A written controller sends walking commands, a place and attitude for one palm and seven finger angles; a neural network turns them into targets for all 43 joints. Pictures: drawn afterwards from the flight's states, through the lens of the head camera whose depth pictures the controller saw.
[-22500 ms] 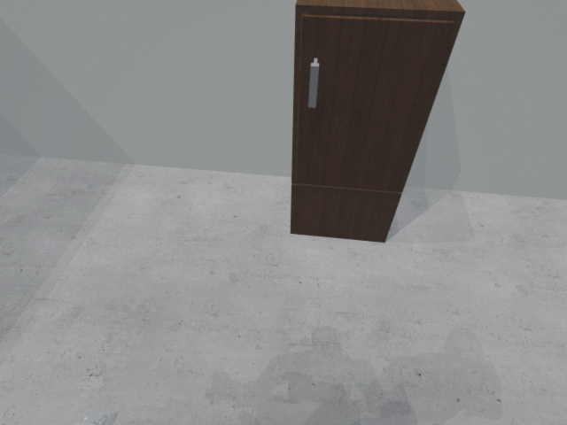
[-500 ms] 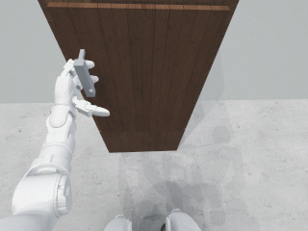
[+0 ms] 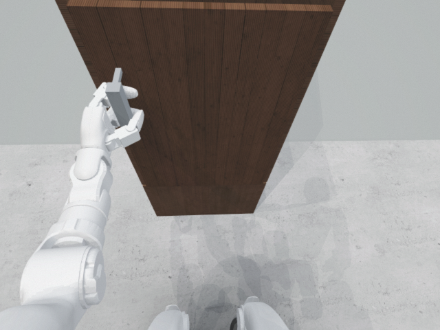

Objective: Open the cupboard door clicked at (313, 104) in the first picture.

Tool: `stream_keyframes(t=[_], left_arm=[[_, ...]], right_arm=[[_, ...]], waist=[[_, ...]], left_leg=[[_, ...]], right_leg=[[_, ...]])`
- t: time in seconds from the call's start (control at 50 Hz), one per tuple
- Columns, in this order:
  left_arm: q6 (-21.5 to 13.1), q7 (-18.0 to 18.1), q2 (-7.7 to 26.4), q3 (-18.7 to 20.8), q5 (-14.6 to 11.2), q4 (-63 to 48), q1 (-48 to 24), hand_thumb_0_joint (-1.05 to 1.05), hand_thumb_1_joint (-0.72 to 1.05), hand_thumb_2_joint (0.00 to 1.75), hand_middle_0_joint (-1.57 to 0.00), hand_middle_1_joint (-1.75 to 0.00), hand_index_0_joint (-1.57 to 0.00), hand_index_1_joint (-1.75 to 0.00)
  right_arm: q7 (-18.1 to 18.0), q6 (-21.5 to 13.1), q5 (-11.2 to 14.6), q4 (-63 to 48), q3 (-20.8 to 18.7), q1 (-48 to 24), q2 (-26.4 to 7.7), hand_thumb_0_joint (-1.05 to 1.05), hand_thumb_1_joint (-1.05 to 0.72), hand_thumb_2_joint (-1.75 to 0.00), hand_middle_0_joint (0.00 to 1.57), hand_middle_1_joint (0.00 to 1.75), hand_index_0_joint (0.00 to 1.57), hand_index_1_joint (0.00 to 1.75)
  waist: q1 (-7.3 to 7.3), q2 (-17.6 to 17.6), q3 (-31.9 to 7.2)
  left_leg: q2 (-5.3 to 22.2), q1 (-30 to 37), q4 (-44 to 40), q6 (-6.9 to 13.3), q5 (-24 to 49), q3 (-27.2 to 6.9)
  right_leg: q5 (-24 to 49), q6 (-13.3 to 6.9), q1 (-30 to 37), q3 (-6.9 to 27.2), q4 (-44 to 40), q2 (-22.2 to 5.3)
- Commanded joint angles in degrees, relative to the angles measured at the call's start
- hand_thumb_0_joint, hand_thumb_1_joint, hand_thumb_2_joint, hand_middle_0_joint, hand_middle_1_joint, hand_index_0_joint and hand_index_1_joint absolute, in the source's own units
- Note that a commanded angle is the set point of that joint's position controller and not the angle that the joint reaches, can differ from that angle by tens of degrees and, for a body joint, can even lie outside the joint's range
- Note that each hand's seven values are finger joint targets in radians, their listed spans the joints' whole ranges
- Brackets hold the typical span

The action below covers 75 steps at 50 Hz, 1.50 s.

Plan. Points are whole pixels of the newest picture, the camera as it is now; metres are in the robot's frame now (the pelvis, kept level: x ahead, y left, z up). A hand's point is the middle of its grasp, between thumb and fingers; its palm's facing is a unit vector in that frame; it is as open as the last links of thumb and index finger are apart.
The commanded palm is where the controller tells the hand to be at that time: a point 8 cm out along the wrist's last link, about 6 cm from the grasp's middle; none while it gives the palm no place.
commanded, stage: close the thumb around the handle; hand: left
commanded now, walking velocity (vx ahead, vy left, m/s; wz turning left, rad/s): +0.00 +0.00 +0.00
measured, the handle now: (124, 104) +0.52 +0.16 +0.07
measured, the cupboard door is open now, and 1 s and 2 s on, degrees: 0 30 41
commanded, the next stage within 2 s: pull the door open along its arc in 0.14 s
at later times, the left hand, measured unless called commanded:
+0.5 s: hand (133, 136) +0.45 +0.14 +0.06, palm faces -0.01 -1.00 -0.01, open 6.0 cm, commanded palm +0.39 +0.19 +0.07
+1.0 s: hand (174, 207) +0.31 +0.06 +0.07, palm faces +0.34 -0.94 +0.02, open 6.3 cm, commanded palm +0.24 +0.09 +0.07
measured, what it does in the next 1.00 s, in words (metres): stands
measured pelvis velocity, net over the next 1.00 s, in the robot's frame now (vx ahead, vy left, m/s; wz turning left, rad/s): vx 0.01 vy -0.02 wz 0.04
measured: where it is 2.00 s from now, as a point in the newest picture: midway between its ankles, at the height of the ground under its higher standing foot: outside the picture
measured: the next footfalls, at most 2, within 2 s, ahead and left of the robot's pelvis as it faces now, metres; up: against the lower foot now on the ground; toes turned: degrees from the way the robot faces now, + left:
none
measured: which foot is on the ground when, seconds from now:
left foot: down 0.00-1.00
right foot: down 0.00-1.00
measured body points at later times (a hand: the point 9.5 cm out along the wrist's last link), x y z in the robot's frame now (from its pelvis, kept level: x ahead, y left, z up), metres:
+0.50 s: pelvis +0.01 -0.01 +0.01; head +0.10 -0.01 +0.45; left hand +0.44 +0.19 +0.07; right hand +0.06 -0.27 -0.11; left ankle +0.00 +0.10 -0.67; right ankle +0.02 -0.10 -0.67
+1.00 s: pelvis +0.01 -0.02 +0.01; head +0.06 -0.03 +0.45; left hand +0.28 +0.11 +0.07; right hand +0.22 -0.21 -0.08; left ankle +0.00 +0.10 -0.67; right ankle +0.02 -0.10 -0.67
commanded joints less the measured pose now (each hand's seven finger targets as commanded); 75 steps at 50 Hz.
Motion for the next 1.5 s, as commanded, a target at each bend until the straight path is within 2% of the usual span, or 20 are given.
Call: stream_keyframes(t=[0.0,0.2,0.22,0.24,0.38,0.54,0.64,0.66,0.68,0.72,0.86,0.88,0.96,1.06,1.18,1.24,1.36,1.38,1.4,1.48], left_arm=[[-4.4,-0.3,7.8,-0.5,-0.1,-13.0,-23.6,0.0,0.9,0.9,-0.4,-1.35,-0.4,-1.35],[-4.7,-0.4,6.5,-2.4,0.5,-13.7,-24.0,0.0,0.9,0.9,-0.4,-1.35,-0.4,-1.35],[-4.6,-0.2,8.4,-0.7,0.6,-12.7,-24.2,0.0,0.9,0.9,-0.4,-1.35,-0.4,-1.35],[-4.4,-0.3,11.4,1.7,0.7,-11.8,-22.5,0.0,0.9,0.9,-0.4,-1.35,-0.4,-1.35],[-3.4,-2.3,8.4,0.5,-1.4,-19.0,-10.2,0.0,0.9,0.9,-0.4,-1.35,-0.4,-1.35],[-1.2,-2.4,1.9,-3.7,-4.0,-37.0,14.8,0.0,0.9,0.9,-0.4,-1.35,-0.4,-1.35],[-0.3,-0.8,-2.9,-8.5,-4.5,-50.2,27.5,0.0,0.9,0.9,-0.4,-1.35,-0.4,-1.35],[0.2,7.1,-5.9,-2.4,-8.3,-54.1,28.0,0.0,0.9,0.9,-0.4,-1.35,-0.4,-1.35],[1.1,11.1,-10.0,-8.1,-5.9,-53.6,31.1,0.0,0.9,0.9,-0.4,-1.35,-0.4,-1.35],[1.8,16.1,-13.9,-11.4,-4.0,-55.8,33.8,0.0,0.9,0.9,-0.4,-1.35,-0.4,-1.35],[4.2,33.6,-25.2,-24.3,8.2,-63.7,37.4,0.0,0.9,0.9,-0.4,-1.35,-0.4,-1.35],[5.3,35.8,-26.2,-25.5,10.4,-63.0,39.0,0.0,0.9,0.9,-0.4,-1.35,-0.4,-1.35],[9.0,39.0,-30.7,-32.4,16.5,-65.6,41.4,0.0,0.9,0.9,-0.4,-1.35,-0.4,-1.35],[11.3,37.1,-33.7,-36.3,11.4,-72.8,52.4,0.0,0.9,0.9,-0.4,-1.35,-0.4,-1.35],[13.1,35.1,-33.8,-38.5,10.9,-78.1,66.0,0.0,0.9,0.9,-0.4,-1.35,-0.4,-1.35],[13.3,34.5,-33.3,-37.8,10.1,-81.5,72.7,0.0,0.9,0.9,-0.4,-1.35,-0.4,-1.35],[12.1,36.1,-28.4,-32.5,11.2,-76.3,61.6,0.0,0.9,0.9,-0.4,-1.35,-0.4,-1.35],[11.3,36.9,-26.3,-30.5,11.3,-76.3,55.4,0.0,0.9,0.9,-0.4,-1.35,-0.4,-1.35],[10.9,37.2,-26.6,-29.7,11.3,-75.2,56.5,0.0,0.83,0.87,-0.4,-1.34,-0.4,-1.34],[9.2,37.0,-28.0,-30.6,10.7,-74.7,56.0,0.0,0.55,0.75,-0.38,-1.31,-0.38,-1.31]], right_arm=[[-0.2,-1.3,-0.3,-3.9,-3.3,6.2,-8.7,0.0,-0.9,-0.9,0.2,0.3,0.2,0.3],[-0.1,-1.2,-0.1,-3.8,-3.3,6.1,-8.5,0.0,-0.9,-0.9,0.2,0.3,0.2,0.3],[-0.2,-1.1,-0.2,-3.5,-3.3,6.2,-8.7,0.0,-0.9,-0.9,0.2,0.3,0.2,0.3],[-0.3,-0.9,-0.3,-3.6,-3.3,6.5,-9.0,0.0,-0.9,-0.9,0.2,0.3,0.2,0.3],[0.0,-0.9,0.3,-6.9,-3.3,5.1,-8.3,0.0,-0.9,-0.9,0.2,0.3,0.2,0.3],[1.0,-1.5,1.3,-11.6,-3.7,1.3,-7.0,0.0,-0.9,-0.9,0.2,0.3,0.2,0.3],[1.2,-2.4,1.3,-13.8,-3.7,-1.6,-6.2,0.0,-0.9,-0.9,0.2,0.3,0.2,0.3],[1.2,-3.0,1.0,-14.1,-3.5,-4.6,-4.3,0.0,-0.9,-0.9,0.2,0.3,0.2,0.3],[1.3,-3.7,0.5,-14.0,-3.0,-5.2,-4.3,0.0,-0.9,-0.9,0.2,0.3,0.2,0.3],[1.9,-4.2,-0.1,-13.8,-3.0,-5.9,-4.3,0.0,-0.9,-0.9,0.2,0.3,0.2,0.3],[2.9,-4.8,-2.9,-14.1,-2.9,-8.8,-2.4,0.0,-0.9,-0.9,0.2,0.3,0.2,0.3],[2.9,-4.8,-3.4,-14.2,-2.8,-8.8,-2.2,0.0,-0.9,-0.9,0.2,0.3,0.2,0.3],[2.6,-4.8,-3.9,-15.0,-2.4,-11.1,-1.1,0.0,-0.9,-0.9,0.2,0.3,0.2,0.3],[1.8,-4.9,-2.7,-16.8,-1.7,-14.1,-0.1,0.0,-0.9,-0.9,0.2,0.3,0.2,0.3],[2.2,-5.9,-2.2,-17.8,-0.2,-16.4,0.6,0.0,-0.9,-0.9,0.2,0.3,0.2,0.3],[2.6,-6.3,-2.2,-18.1,0.0,-17.2,1.2,0.0,-0.9,-0.9,0.2,0.3,0.2,0.3],[1.1,-7.3,-3.1,-16.9,-0.1,-15.6,0.7,0.0,-0.9,-0.9,0.2,0.3,0.2,0.3],[0.7,-7.5,-3.3,-16.0,-0.4,-15.3,0.4,0.0,-0.9,-0.9,0.2,0.3,0.2,0.3],[0.5,-7.7,-3.4,-16.0,-0.7,-15.6,0.5,0.0,-0.9,-0.9,0.2,0.3,0.2,0.3],[0.3,-8.7,-3.4,-15.4,-1.1,-14.9,0.4,0.0,-0.9,-0.9,0.2,0.3,0.2,0.3]], waist=[[-1.07,2.2,-24.4],[-1.46,2.6,-23.6],[-1.3,1.7,-23.0],[-0.64,0.7,-23.0],[2.28,1.5,-26.8],[5.34,-1.3,-23.4],[5.59,-1.5,-19.5],[10.07,-1.4,-18.8],[7.74,-2.4,-15.0],[6.55,-3.9,-13.4],[6.04,-1.4,-15.3],[5.88,-3.5,-15.4],[5.25,-2.8,-15.9],[5.93,-6.5,-15.0],[6.77,-4.7,-8.7],[7.58,-4.8,-8.6],[5.84,-6.5,-5.2],[5.08,-7.7,-5.1],[6.09,-7.1,-6.3],[6.21,-8.3,-10.5]], left_leg=[[-0.9,16.0,-6.0,-0.5,22.7,-4.0],[-0.9,15.9,-6.0,-0.4,22.5,-3.9],[-1.0,14.7,-6.1,-0.4,20.9,-3.8],[-1.2,13.3,-6.1,-0.1,20.3,-3.5],[-1.5,14.8,-7.0,0.0,25.7,-2.3],[-1.3,15.6,-9.9,0.2,29.2,-0.7],[-1.1,17.9,-10.9,0.1,29.4,-0.9],[-1.2,16.4,-11.5,-0.8,27.9,-0.6],[-1.3,16.2,-11.5,-0.9,25.9,-1.0],[-1.2,16.3,-11.2,-1.2,23.5,-1.8],[-1.4,16.9,-8.8,-1.3,21.5,-2.6],[-1.4,16.4,-8.7,-1.2,21.1,-3.0],[-1.6,16.7,-8.2,-1.0,19.0,-3.1],[-2.0,17.6,-9.6,-0.9,17.2,-3.1],[-2.6,15.9,-9.8,-1.1,13.9,-3.5],[-3.1,15.6,-9.2,-1.4,12.4,-3.1],[-3.8,11.6,-6.4,-1.7,8.6,-3.9],[-3.7,11.1,-5.7,-1.6,8.5,-4.1],[-4.0,10.2,-5.4,-1.8,7.9,-4.0],[-4.0,9.4,-5.1,-1.8,8.5,-4.5]], right_leg=[[20.5,0.6,12.6,2.7,-5.9,1.4],[21.0,0.6,12.7,3.0,-6.1,1.3],[20.0,0.6,13.0,3.1,-6.3,1.2],[20.4,0.7,14.7,3.5,-6.4,1.2],[26.7,0.4,20.9,3.6,-6.3,1.2],[32.2,0.8,26.8,3.4,-8.3,0.8],[31.4,0.9,26.4,2.6,-9.0,0.5],[28.9,0.7,26.4,1.5,-9.3,0.6],[26.9,0.7,24.5,0.9,-9.4,0.7],[23.7,0.8,21.8,0.3,-9.1,0.4],[20.2,0.4,18.8,0.5,-6.8,-0.5],[19.6,0.3,18.8,0.4,-6.9,-0.4],[18.0,-0.2,19.0,0.3,-7.5,-0.6],[21.1,0.4,25.2,1.3,-11.0,-1.2],[19.3,0.7,25.0,2.3,-13.3,-2.0],[18.8,1.2,25.7,3.7,-14.7,-2.7],[15.0,2.6,22.5,9.4,-17.0,-4.6],[14.6,2.7,21.8,10.0,-17.0,-4.8],[13.7,2.9,22.6,11.1,-17.1,-5.3],[16.9,3.2,25.3,12.4,-16.4,-6.0]])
